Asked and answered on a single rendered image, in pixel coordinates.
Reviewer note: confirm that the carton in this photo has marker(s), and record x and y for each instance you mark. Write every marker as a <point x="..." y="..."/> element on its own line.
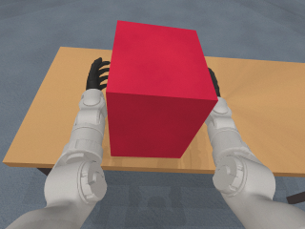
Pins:
<point x="159" y="90"/>

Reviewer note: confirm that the robot left hand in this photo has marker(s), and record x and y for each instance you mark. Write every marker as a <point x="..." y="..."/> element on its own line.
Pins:
<point x="93" y="80"/>

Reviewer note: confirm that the robot left upper arm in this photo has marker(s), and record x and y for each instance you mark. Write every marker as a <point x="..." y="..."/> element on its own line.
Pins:
<point x="71" y="192"/>

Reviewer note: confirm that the table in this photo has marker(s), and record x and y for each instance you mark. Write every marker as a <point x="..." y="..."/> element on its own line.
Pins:
<point x="267" y="100"/>

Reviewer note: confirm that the robot right hand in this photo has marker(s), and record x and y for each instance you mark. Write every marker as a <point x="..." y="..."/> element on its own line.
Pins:
<point x="215" y="82"/>

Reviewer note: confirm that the robot right upper arm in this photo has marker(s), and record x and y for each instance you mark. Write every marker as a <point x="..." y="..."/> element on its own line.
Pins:
<point x="248" y="188"/>

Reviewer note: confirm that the robot left forearm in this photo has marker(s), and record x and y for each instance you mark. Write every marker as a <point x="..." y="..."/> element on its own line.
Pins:
<point x="87" y="131"/>

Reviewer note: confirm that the robot right forearm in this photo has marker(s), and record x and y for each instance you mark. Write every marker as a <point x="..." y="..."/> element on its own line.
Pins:
<point x="223" y="134"/>

